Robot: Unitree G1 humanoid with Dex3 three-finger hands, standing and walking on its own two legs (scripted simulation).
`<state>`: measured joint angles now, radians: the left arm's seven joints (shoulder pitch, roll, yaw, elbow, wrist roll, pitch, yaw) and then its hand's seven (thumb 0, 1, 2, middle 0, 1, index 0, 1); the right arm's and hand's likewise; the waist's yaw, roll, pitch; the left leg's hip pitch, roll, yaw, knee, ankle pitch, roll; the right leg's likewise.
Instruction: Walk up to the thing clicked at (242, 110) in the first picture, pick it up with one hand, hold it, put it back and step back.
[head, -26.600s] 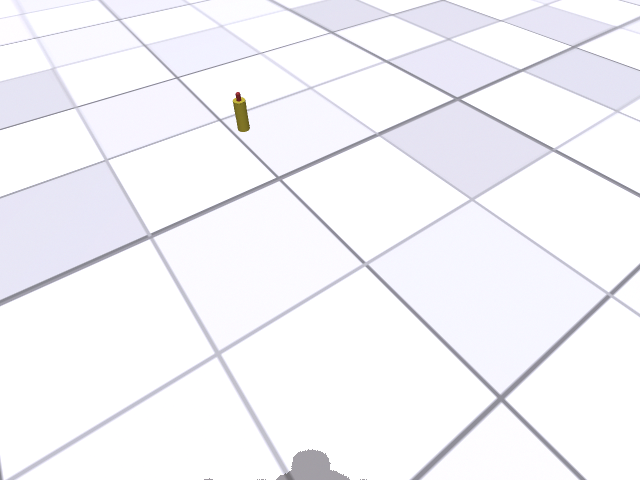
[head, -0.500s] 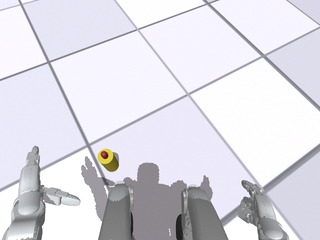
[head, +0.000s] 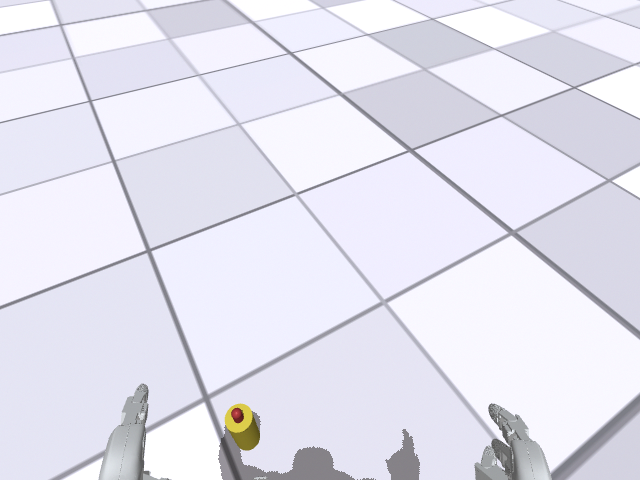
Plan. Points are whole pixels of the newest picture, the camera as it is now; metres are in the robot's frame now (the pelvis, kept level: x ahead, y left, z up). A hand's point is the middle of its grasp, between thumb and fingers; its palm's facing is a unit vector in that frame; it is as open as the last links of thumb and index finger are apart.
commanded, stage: home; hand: left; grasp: from the side
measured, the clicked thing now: (242, 425) +0.37 +0.20 -0.60
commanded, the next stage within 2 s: stand in 1.70 s
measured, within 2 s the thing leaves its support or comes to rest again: neither
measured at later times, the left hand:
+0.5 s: hand out of the picture +0.15 +0.17 -0.05, palm faces +0.11 -0.95 -0.29, open 17.5 cm
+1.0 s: hand out of the picture +0.15 +0.16 -0.05, palm faces +0.10 -0.95 -0.28, open 17.5 cm
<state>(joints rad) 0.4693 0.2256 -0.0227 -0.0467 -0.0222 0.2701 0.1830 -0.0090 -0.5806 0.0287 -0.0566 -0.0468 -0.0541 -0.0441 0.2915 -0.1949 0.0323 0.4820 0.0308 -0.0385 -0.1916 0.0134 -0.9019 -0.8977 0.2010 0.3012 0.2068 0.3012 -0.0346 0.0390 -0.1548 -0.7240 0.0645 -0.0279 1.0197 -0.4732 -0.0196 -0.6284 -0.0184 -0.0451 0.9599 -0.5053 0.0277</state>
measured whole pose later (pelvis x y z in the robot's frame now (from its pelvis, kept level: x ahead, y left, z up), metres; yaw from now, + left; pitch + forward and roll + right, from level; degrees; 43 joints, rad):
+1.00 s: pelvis -0.02 -0.02 +0.01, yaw +0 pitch +7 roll -2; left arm 0.46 0.21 -0.01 0.01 -0.01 0.24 0.14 -0.01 -0.55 0.05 -0.06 -0.05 -0.06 -0.05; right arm 0.27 -0.21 0.03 0.51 0.01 -0.12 -0.18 0.02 -0.90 -0.90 0.20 0.30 0.21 0.30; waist -0.03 0.03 -0.10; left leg -0.65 0.07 -0.03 0.95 -0.42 -0.04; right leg -0.57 -0.01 -0.05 0.93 -0.47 0.01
